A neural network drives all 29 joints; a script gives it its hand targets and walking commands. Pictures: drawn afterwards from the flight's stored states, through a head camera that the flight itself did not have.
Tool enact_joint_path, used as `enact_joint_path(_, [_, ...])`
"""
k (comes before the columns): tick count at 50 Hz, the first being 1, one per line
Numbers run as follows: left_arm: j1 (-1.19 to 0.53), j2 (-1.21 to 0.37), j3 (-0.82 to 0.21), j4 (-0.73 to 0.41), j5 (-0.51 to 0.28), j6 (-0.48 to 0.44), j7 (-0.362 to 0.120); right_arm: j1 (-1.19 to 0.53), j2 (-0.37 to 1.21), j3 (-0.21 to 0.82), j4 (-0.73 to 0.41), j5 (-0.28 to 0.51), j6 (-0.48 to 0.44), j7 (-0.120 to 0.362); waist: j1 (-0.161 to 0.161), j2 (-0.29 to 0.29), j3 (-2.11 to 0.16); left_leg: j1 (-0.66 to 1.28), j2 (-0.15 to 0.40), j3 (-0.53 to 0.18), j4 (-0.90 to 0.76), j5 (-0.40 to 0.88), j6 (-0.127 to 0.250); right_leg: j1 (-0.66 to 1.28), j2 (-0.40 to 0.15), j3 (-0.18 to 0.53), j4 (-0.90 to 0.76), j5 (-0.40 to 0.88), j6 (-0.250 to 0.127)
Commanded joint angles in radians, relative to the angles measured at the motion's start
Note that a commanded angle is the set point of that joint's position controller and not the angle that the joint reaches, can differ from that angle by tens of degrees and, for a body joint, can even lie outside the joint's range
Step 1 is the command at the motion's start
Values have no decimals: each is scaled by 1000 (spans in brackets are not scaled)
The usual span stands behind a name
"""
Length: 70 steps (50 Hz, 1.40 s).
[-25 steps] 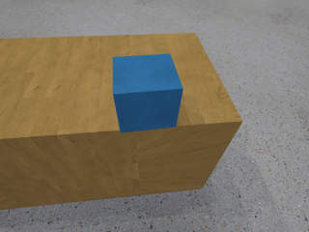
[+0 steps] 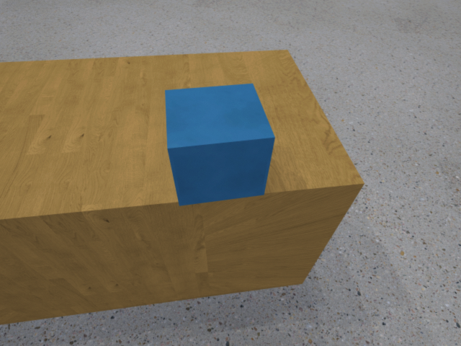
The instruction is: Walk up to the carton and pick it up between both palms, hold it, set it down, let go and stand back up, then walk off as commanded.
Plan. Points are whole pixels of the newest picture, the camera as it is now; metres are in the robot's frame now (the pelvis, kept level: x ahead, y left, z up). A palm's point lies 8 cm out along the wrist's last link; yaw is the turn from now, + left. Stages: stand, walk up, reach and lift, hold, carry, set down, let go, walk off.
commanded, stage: stand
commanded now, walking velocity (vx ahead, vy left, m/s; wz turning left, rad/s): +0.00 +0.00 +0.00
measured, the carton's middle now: (216, 144) +0.54 +0.06 +0.03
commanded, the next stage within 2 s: none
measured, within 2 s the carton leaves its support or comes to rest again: neither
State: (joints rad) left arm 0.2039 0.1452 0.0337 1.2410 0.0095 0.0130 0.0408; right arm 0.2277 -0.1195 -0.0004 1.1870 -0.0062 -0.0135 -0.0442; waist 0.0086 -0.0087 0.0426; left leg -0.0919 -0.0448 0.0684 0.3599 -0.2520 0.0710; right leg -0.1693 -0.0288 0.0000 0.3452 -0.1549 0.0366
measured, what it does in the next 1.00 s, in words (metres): stands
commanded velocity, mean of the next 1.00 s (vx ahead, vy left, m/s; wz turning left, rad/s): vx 0.00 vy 0.00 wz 0.00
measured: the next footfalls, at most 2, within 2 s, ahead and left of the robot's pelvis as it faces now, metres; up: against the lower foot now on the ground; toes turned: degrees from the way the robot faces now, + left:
none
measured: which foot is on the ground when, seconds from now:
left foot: down 0.00-1.00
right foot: down 0.00-1.00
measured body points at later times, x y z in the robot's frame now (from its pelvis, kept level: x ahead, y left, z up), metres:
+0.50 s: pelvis +0.02 +0.01 +0.00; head +0.03 +0.02 +0.45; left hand +0.02 +0.24 -0.17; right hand +0.02 -0.20 -0.16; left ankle -0.03 +0.07 -0.75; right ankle +0.02 -0.14 -0.75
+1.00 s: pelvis +0.00 -0.01 +0.00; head +0.02 +0.00 +0.45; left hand +0.05 +0.26 -0.15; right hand +0.04 -0.28 -0.14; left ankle -0.03 +0.07 -0.75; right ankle +0.02 -0.14 -0.75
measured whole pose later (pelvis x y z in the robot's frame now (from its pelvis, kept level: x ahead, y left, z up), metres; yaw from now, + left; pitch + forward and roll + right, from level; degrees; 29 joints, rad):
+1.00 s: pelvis +0.00 -0.01 +0.00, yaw +1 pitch -3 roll +0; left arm 0.18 0.26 0.03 1.09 0.01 0.00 0.04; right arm 0.26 -0.26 -0.05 1.02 -0.01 -0.02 -0.04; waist 0.00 -0.01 0.09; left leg -0.04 -0.04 0.05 0.35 -0.26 0.06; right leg -0.13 -0.03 -0.02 0.36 -0.18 0.03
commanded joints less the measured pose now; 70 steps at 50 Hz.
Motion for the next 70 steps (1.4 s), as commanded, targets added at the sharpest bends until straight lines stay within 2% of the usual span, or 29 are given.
enact_joint_path(1, [56, 69, 3, -18, -6, -17, 8, 42, -94, -18, -33, -3, -9, -15, 11, -16, 7, -58, 139, -119, -95, 219, -5, 27, -70, 55, -18, 115, -45])
enact_joint_path(2, [45, 106, 7, -17, -3, -13, 7, 46, -79, -13, -31, -5, -10, -11, -9, -48, 26, -46, 142, -119, -92, 234, -8, -6, -61, 75, -12, 116, -39])
enact_joint_path(3, [40, 74, 4, -19, -1, -8, 7, 59, -77, -13, -19, -2, -9, -9, -7, 58, -3, -43, 128, -98, -79, 198, -14, 13, -60, 57, -46, 113, -30])
enact_joint_path(9, [72, 38, -3, -19, -1, -4, 19, 110, -78, -20, -11, 7, -13, -3, -16, 47, -3, -20, 133, -96, -88, 242, -24, 14, -66, 49, -8, 97, -28])
enact_joint_path(10, [74, 75, 1, -2, -7, -1, 24, 92, -88, -28, -36, -8, -14, -6, -33, -9, 24, -42, 150, -117, -72, 300, -28, 0, -53, 37, -7, 119, -24])
enact_joint_path(14, [104, 71, 14, -18, -4, -6, 24, 107, -124, -37, -32, -16, -24, -12, -3, 112, -18, 32, 143, -106, -48, 488, -52, 11, -41, 16, 10, 116, -22])
enact_joint_path(16, [87, 123, 26, -20, -5, -2, 33, 132, -88, -35, -59, -5, -26, -15, -27, 84, -10, 34, 168, -135, -61, 600, -83, 14, -41, 17, 44, 132, -34])
enact_joint_path(17, [58, 48, 8, -40, 1, -2, 32, 47, -99, -33, -73, -12, -24, -12, 18, 53, -17, 8, 156, -103, -49, 531, -36, 30, -56, 9, 39, 147, -30])
enact_joint_path(19, [120, 70, 7, -12, 5, 1, 30, 89, -134, -51, -75, -13, -29, -13, 1, 22, -3, -4, 144, -120, -55, 457, -31, 44, -54, 15, 26, 149, -36])
enact_joint_path(25, [90, 99, 6, -54, 5, -1, 25, 110, -153, -54, -97, -16, -11, -14, 16, 74, 35, -32, 155, -110, -60, 416, -62, 60, -69, 26, 26, 157, -33])
enact_joint_path(28, [39, 194, 30, -107, 3, -9, 21, 150, -221, -79, -133, -12, -23, -28, -9, -19, 18, 28, 196, -143, -66, 474, -102, 40, -68, 27, 30, 141, -20])
enact_joint_path(29, [71, 162, 22, -106, 4, -10, 32, 99, -205, -73, -155, -15, -20, -18, 17, -7, 29, -33, 192, -134, -67, 438, -65, 69, -93, 52, 26, 176, -27])
enact_joint_path(32, [67, 198, 33, -131, 0, -8, 40, 156, -208, -77, -150, -7, -14, -27, -6, 47, 65, 4, 185, -127, -86, 485, -118, 29, -81, 24, 59, 162, -19])
enact_joint_path(35, [62, 192, 22, -149, 4, -7, 29, 124, -201, -84, -195, -4, -12, -21, -14, 11, 18, -14, 167, -113, -67, 352, -80, 61, -87, 26, 37, 176, -27])
enact_joint_path(36, [52, 131, 11, -148, 7, -13, 29, 85, -204, -74, -186, -7, -16, -12, -1, 77, 21, -36, 148, -102, -84, 254, -60, 86, -94, 51, 10, 139, -31])
enact_joint_path(37, [28, 234, 30, -171, 9, -18, 26, 94, -226, -89, -206, -2, -14, -13, -8, -25, 32, -61, 172, -141, -96, 222, -71, 90, -97, 43, 16, 156, -24])
enact_joint_path(44, [8, 275, 23, -178, -8, -23, 23, 69, -325, -96, -230, -9, -24, -12, -8, 28, 75, -54, 188, -140, -96, 299, -105, 53, -90, 51, 8, 154, -40])
enact_joint_path(46, [12, 262, 22, -210, -2, -27, 17, 70, -268, -75, -213, -2, -21, -8, 15, 79, 8, -13, 157, -127, -72, 282, -69, 93, -105, 66, -12, 178, -45])
enact_joint_path(47, [-1, 308, 37, -196, 4, -25, 17, 72, -270, -74, -224, -3, -22, 0, 6, -28, -7, 24, 157, -145, -99, 221, -58, 61, -104, 48, -24, 122, -46])
enact_joint_path(52, [15, 268, 15, -195, -2, -37, 9, 69, -282, -59, -224, 0, -12, -1, 4, 72, -10, -6, 162, -127, -103, 223, -73, 105, -117, 68, -6, 142, -44])
enact_joint_path(55, [-19, 324, 21, -190, 13, -34, 15, 44, -308, -68, -232, 12, -21, -1, -16, -11, 21, -3, 169, -138, -114, 240, -73, 99, -116, 61, -23, 185, -48])
enact_joint_path(58, [1, 293, 11, -182, -4, -42, 5, 28, -305, -61, -224, 13, -22, 5, 0, 36, 13, 7, 163, -137, -122, 146, -53, 81, -128, 76, -51, 112, -58])
enact_joint_path(59, [-46, 305, 17, -195, -4, -41, -2, 0, -294, -58, -233, 1, -29, 5, 11, -60, 5, 22, 172, -159, -113, 186, -51, 66, -121, 77, -54, 121, -63])
enact_joint_path(61, [-53, 299, 8, -209, -6, -46, -7, 17, -360, -74, -221, 9, -26, 4, -5, 6, 11, -14, 163, -140, -111, 202, -55, 85, -122, 82, -48, 147, -52])
enact_joint_path(65, [-50, 358, 22, -206, -11, -47, 2, 17, -357, -64, -199, 13, -35, 9, -4, -31, 24, -24, 162, -158, -131, 186, -58, 101, -112, 73, -64, 158, -52])
enact_joint_path(66, [-28, 339, 24, -197, -8, -50, -3, -8, -339, -65, -211, 7, -30, 6, 16, 54, 18, 3, 164, -139, -110, 169, -56, 78, -125, 83, -63, 133, -60])
enact_joint_path(67, [-44, 334, 16, -192, -7, -48, -4, 21, -334, -63, -206, 9, -31, 5, -22, 6, 17, 33, 172, -142, -107, 205, -55, 51, -126, 81, -53, 153, -55])
enact_joint_path(68, [-61, 362, 23, -199, -4, -48, 2, 1, -344, -68, -202, 1, -24, -2, 1, -37, 19, -14, 194, -159, -130, 216, -62, 69, -121, 72, -40, 147, -59])
enact_joint_path(70, [-15, 313, 22, -179, 1, -50, 2, 4, -311, -59, -212, 9, -32, 8, -2, 14, -27, 40, 180, -149, -106, 202, -53, 78, -122, 76, -65, 115, -62])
